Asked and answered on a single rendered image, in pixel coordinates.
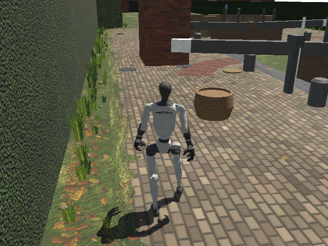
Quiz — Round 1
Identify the robot right forearm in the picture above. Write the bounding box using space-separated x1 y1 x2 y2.
183 125 194 150

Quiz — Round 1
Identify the left robot hand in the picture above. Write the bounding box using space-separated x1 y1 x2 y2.
134 141 146 151

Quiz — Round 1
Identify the right robot hand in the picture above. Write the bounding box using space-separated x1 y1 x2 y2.
183 148 195 161

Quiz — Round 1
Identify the robot right upper arm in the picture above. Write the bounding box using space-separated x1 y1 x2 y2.
176 104 188 133

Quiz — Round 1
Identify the robot right thigh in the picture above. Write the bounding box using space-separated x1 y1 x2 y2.
170 142 181 166

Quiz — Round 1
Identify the robot left upper arm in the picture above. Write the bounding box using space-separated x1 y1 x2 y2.
140 103 154 131

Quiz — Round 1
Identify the robot left forearm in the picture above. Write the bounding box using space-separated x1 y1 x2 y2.
135 123 145 142

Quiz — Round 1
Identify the robot right foot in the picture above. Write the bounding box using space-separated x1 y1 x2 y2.
176 185 183 195

